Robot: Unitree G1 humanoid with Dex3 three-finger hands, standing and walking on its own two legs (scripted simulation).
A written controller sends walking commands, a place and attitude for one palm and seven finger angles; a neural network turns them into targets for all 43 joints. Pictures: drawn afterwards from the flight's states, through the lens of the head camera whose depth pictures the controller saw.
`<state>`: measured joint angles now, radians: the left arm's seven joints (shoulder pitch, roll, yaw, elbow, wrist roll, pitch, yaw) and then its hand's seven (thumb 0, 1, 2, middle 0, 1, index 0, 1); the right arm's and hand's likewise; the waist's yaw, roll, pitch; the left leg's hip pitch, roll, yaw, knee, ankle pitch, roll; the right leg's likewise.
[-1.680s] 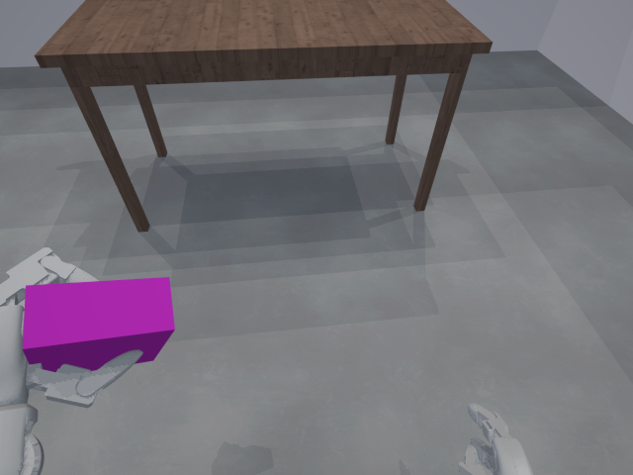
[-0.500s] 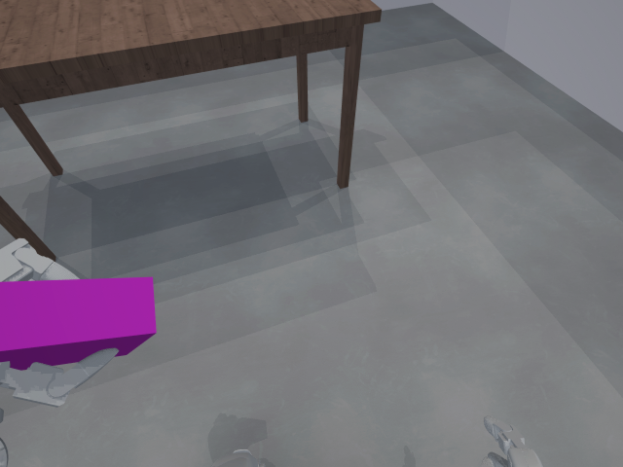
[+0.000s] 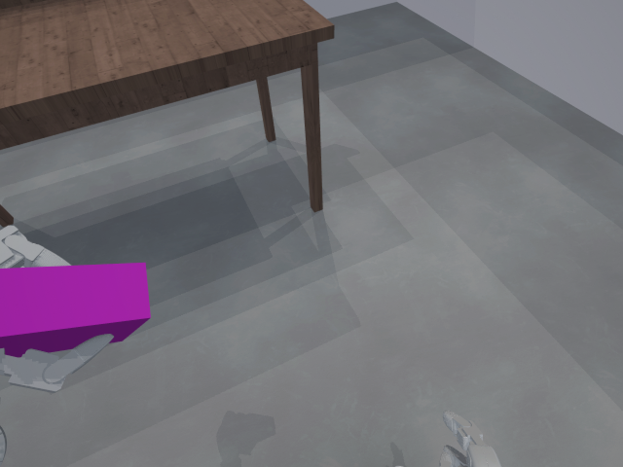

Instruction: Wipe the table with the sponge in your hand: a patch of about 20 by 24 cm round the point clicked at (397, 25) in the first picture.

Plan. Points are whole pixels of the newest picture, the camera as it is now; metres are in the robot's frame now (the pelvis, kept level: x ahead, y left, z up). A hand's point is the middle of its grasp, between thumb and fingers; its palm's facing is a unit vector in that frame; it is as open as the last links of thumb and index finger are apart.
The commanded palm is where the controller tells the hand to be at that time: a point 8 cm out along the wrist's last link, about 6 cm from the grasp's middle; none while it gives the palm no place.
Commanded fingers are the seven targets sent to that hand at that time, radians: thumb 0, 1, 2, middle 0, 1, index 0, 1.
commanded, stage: walk to a spot facing it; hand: left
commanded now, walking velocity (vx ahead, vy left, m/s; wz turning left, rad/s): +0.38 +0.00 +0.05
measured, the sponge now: (90, 310) +0.23 +0.22 +0.17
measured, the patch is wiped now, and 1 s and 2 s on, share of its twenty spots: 0.00 0.00 0.00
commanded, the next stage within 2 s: turn to face it in 1.18 s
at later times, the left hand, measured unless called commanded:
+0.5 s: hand (134, 181) +0.38 +0.23 +0.18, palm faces +0.48 -0.79 -0.38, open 9.3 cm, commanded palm +0.33 +0.26 +0.19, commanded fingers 0.00 0.10 1.30 -1.20 -1.60 -1.20 -1.60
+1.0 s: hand (212, 134) +0.50 +0.17 +0.16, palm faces +0.48 -0.74 -0.47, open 9.3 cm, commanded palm +0.42 +0.21 +0.19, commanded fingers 0.00 0.10 1.30 -1.20 -1.60 -1.20 -1.60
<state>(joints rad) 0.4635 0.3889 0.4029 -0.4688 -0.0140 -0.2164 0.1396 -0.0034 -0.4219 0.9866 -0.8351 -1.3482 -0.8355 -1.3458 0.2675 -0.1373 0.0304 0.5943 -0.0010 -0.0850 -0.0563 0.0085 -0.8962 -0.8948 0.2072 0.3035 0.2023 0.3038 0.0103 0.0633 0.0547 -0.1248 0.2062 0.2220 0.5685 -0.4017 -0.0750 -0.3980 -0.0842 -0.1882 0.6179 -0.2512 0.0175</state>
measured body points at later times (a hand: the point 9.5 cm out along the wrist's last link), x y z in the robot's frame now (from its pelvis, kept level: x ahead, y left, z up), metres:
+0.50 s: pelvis +0.17 -0.02 -0.01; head +0.18 -0.01 +0.44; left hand +0.35 +0.27 +0.20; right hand +0.34 -0.27 -0.09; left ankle +0.24 +0.10 -0.73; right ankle +0.08 -0.11 -0.70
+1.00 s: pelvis +0.31 -0.09 +0.01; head +0.35 -0.12 +0.46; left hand +0.47 +0.21 +0.19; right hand +0.49 -0.32 -0.11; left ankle +0.29 +0.05 -0.62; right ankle +0.30 -0.18 -0.73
